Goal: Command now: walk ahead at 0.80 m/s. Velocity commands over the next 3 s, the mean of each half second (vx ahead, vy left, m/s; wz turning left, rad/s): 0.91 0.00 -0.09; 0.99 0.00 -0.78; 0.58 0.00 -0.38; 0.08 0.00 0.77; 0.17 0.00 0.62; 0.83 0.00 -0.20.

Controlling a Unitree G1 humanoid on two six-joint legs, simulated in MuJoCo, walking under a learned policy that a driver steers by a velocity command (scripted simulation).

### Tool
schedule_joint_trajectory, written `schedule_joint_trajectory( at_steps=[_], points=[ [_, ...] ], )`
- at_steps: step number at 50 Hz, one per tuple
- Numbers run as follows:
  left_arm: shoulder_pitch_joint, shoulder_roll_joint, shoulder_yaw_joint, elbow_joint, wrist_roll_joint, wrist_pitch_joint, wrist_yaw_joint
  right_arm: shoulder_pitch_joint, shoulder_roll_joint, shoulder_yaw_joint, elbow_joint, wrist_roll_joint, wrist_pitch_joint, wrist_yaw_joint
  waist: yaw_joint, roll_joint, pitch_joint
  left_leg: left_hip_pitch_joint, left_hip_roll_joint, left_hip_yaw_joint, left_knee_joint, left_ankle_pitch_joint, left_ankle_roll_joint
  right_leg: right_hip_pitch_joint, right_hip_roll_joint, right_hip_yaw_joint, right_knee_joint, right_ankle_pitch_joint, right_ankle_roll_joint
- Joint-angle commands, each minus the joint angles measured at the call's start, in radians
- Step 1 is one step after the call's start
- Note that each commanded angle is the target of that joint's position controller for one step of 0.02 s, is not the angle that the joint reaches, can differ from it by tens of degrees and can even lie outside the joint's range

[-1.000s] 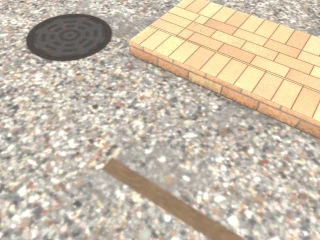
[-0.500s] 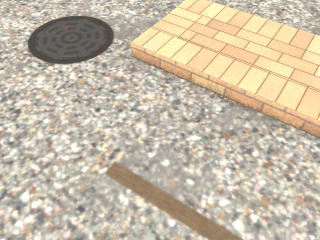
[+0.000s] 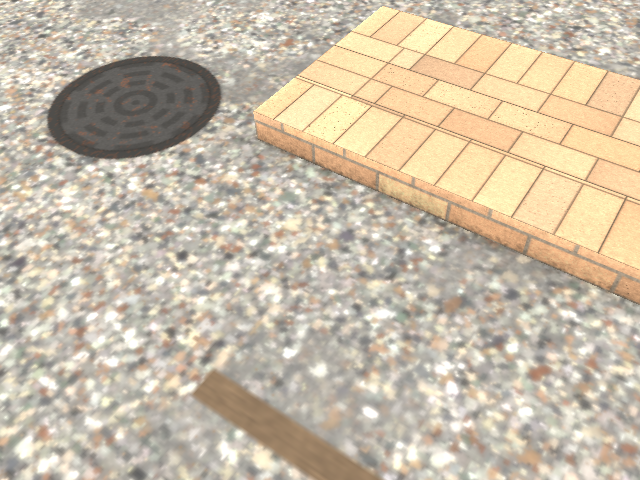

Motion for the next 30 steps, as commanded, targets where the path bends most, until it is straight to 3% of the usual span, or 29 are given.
schedule_joint_trajectory(
  at_steps=[1, 3, 5, 8, 11, 14, 16, 17, 18, 19, 20, 21, 22, 23, 24, 26, 28, 30],
  points=[
    [0.051, 0.114, 0.013, -0.018, -0.013, -0.012, -0.002, -0.125, -0.031, 0.008, -0.137, -0.030, -0.019, 0.030, -0.023, -0.077, 0.081, -0.423, 0.116, 0.013, 0.076, 0.159, -0.016, 0.177, -0.293, 0.553, -0.504, -0.433, -0.113],
    [0.088, 0.069, 0.001, 0.007, -0.015, -0.025, -0.001, -0.129, -0.021, 0.017, -0.137, -0.022, 0.011, 0.041, -0.029, -0.146, 0.100, -0.393, 0.123, 0.054, 0.042, 0.240, -0.052, 0.133, -0.225, 0.409, -0.548, -0.279, -0.115],
    [0.152, 0.066, 0.000, 0.034, -0.028, -0.032, 0.002, -0.221, -0.025, 0.023, -0.168, -0.011, 0.026, 0.039, -0.015, -0.116, 0.140, -0.461, 0.121, 0.089, -0.028, 0.297, -0.072, 0.169, -0.199, 0.326, -0.581, -0.144, -0.132],
    [0.223, 0.060, -0.006, 0.048, -0.035, -0.041, 0.004, -0.376, -0.023, 0.034, -0.221, -0.002, 0.027, 0.037, 0.019, -0.076, 0.164, -0.460, 0.099, 0.136, -0.231, 0.371, -0.090, 0.221, -0.180, 0.228, -0.620, 0.054, -0.143],
    [0.263, 0.063, -0.010, 0.062, -0.039, -0.051, 0.015, -0.490, -0.003, 0.049, -0.259, 0.012, 0.025, 0.042, 0.042, -0.089, 0.187, -0.359, 0.076, 0.181, -0.430, 0.445, -0.071, 0.262, -0.190, 0.162, -0.687, 0.223, -0.141],
    [0.282, 0.078, -0.013, 0.083, -0.039, -0.050, 0.021, -0.536, -0.006, 0.055, -0.281, 0.011, 0.021, 0.038, 0.039, -0.088, 0.183, -0.296, 0.038, 0.218, -0.551, 0.404, -0.025, 0.410, -0.213, 0.098, -0.656, 0.525, -0.139],
    [0.285, 0.114, -0.010, 0.094, -0.028, -0.046, 0.026, -0.491, -0.022, 0.050, -0.275, 0.009, 0.017, 0.022, 0.003, -0.132, 0.110, -0.149, -0.043, 0.264, -0.583, 0.298, 0.012, 0.485, -0.229, 0.055, -0.496, 1.040, -0.121],
    [0.291, 0.141, -0.004, 0.105, -0.018, -0.038, 0.033, -0.400, -0.052, 0.039, -0.253, 0.007, 0.014, 0.012, -0.046, -0.163, 0.044, -0.043, -0.083, 0.269, -0.575, 0.229, 0.030, 0.515, -0.241, 0.045, -0.349, 1.258, -0.111],
    [0.282, 0.163, 0.001, 0.110, -0.008, -0.025, 0.040, -0.209, -0.093, 0.020, -0.200, 0.010, 0.010, -0.003, -0.132, -0.183, -0.057, 0.170, -0.108, 0.243, -0.578, 0.153, 0.049, 0.472, -0.248, 0.052, -0.118, 1.333, -0.101],
    [0.228, 0.168, 0.003, 0.093, -0.008, -0.018, 0.043, 0.034, -0.140, -0.001, -0.130, 0.004, 0.001, -0.020, -0.249, -0.159, -0.166, 0.483, -0.033, 0.152, -0.609, 0.142, 0.072, 0.279, -0.213, 0.046, 0.182, 1.135, -0.090],
    [0.289, 0.022, -0.027, 0.041, -0.042, -0.021, 0.019, 0.142, -0.244, -0.031, -0.118, -0.039, -0.005, -0.036, -0.198, 0.056, -0.337, 0.830, 0.273, -0.248, -0.648, -0.319, 0.121, -0.101, -0.095, 0.039, 0.581, 0.532, -0.075],
    [0.295, 0.014, -0.025, 0.026, -0.070, -0.037, 0.011, 0.130, -0.234, -0.032, -0.118, -0.029, -0.006, -0.019, -0.161, 0.180, -0.438, 0.878, 0.429, -0.718, -0.874, -0.604, 0.147, -0.299, 0.030, 0.148, 0.797, -0.091, -0.092],
    [0.158, 0.097, 0.000, -0.003, -0.067, -0.036, 0.020, 0.022, -0.181, -0.025, -0.109, -0.021, -0.007, -0.014, -0.135, 0.095, -0.243, 0.726, 0.372, -0.614, -0.926, -0.552, 0.098, -0.394, -0.033, 0.171, 0.833, 0.021, -0.117],
    [0.100, 0.086, -0.003, -0.018, -0.062, -0.036, 0.016, -0.033, -0.112, -0.010, -0.104, -0.016, -0.018, -0.014, -0.110, -0.001, -0.109, 0.551, 0.358, -0.433, -0.934, -0.348, 0.078, -0.387, -0.082, 0.157, 0.784, 0.109, -0.116],
    [0.086, 0.059, -0.007, -0.014, -0.054, -0.028, 0.008, -0.063, -0.077, -0.001, -0.093, -0.016, -0.027, -0.015, -0.076, -0.044, -0.040, 0.420, 0.324, -0.314, -0.964, -0.199, 0.051, -0.344, -0.114, 0.152, 0.733, 0.132, -0.114],
    [0.116, 0.005, -0.014, -0.019, -0.022, 0.008, -0.012, -0.056, -0.019, 0.019, -0.054, -0.006, -0.041, -0.018, -0.009, 0.004, 0.026, 0.254, 0.274, -0.126, -1.007, -0.073, 0.006, -0.278, -0.148, 0.154, 0.692, 0.137, -0.092],
    [0.055, -0.018, -0.015, -0.057, -0.021, 0.039, -0.026, -0.038, -0.013, 0.021, -0.025, 0.020, -0.057, -0.013, 0.015, 0.009, 0.085, 0.221, 0.245, 0.019, -1.041, 0.039, -0.032, -0.345, -0.169, 0.137, 0.678, 0.167, -0.079],
    [-0.046, -0.021, -0.022, -0.106, -0.024, 0.051, -0.037, -0.026, -0.013, 0.023, -0.015, 0.020, -0.068, -0.009, 0.015, 0.006, 0.133, 0.184, 0.203, 0.164, -1.074, 0.189, -0.069, -0.393, -0.167, 0.094, 0.614, 0.266, -0.069]
  ],
)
